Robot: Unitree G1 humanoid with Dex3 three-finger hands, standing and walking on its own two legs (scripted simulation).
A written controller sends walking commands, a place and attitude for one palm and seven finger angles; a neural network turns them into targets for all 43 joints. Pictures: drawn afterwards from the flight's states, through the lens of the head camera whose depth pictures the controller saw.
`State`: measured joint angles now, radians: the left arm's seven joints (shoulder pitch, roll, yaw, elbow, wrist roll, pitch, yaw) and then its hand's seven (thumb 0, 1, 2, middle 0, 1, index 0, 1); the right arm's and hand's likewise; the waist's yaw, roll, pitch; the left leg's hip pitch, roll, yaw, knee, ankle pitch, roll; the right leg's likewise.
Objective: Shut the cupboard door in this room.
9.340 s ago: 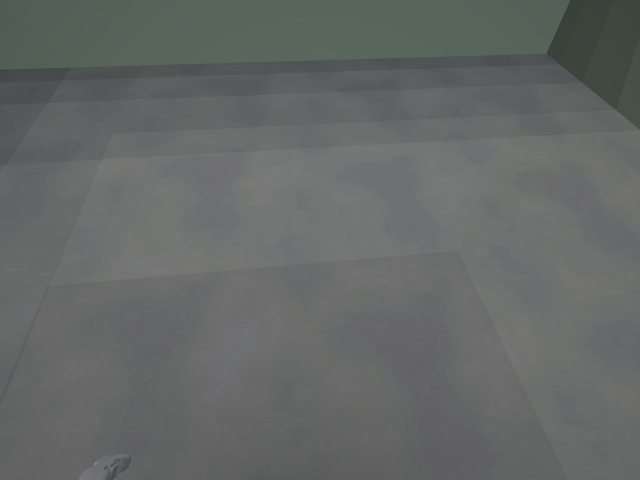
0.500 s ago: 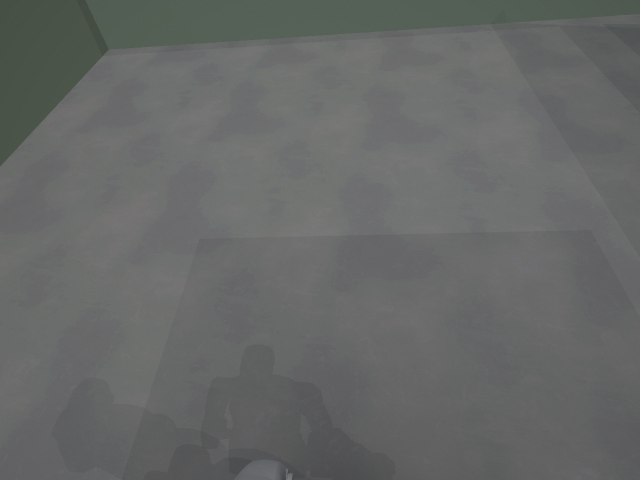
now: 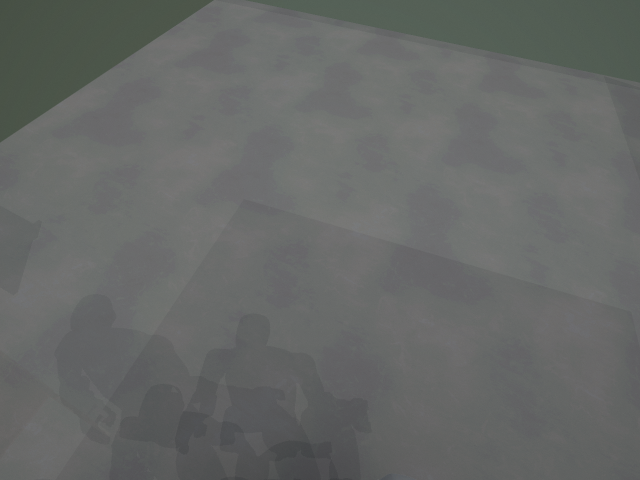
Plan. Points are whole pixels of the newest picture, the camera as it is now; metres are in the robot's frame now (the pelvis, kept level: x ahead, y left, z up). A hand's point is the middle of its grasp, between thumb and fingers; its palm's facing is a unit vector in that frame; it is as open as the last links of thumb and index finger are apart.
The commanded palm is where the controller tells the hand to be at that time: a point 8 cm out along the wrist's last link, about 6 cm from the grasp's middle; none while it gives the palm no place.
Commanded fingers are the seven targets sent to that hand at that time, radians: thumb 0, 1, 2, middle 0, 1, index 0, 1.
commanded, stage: turn or walk to find it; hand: left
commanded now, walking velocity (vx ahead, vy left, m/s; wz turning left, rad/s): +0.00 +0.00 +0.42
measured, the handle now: out of the picture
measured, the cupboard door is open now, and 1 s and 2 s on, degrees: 81 81 81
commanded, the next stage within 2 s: stand and wait in 0.88 s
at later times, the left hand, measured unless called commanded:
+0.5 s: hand out of the picture +0.01 +0.14 -0.15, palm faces +0.22 -0.94 -0.28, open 7.4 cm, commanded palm none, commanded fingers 0.00 0.90 0.90 -0.20 -0.30 -0.20 -0.30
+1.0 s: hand out of the picture -0.13 +0.21 -0.18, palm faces +0.45 -0.86 -0.23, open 7.4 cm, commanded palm none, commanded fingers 0.00 0.90 0.90 -0.20 -0.30 -0.20 -0.30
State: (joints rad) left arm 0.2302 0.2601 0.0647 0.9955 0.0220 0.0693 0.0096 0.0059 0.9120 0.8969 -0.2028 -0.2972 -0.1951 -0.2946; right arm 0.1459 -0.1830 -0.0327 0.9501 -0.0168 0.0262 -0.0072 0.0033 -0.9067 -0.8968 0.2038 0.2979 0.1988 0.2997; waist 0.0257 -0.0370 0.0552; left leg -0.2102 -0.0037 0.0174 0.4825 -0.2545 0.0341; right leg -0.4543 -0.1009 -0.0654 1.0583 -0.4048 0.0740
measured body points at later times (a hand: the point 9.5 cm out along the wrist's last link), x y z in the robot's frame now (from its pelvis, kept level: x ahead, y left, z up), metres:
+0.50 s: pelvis -0.03 -0.06 +0.00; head +0.00 -0.09 +0.45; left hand +0.00 +0.19 -0.12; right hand +0.04 -0.31 -0.17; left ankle -0.09 +0.10 -0.64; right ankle -0.01 -0.14 -0.74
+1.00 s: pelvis -0.07 +0.00 +0.00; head -0.07 +0.03 +0.45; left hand -0.15 +0.25 -0.16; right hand +0.12 -0.18 -0.12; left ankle -0.10 +0.07 -0.74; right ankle -0.03 -0.16 -0.66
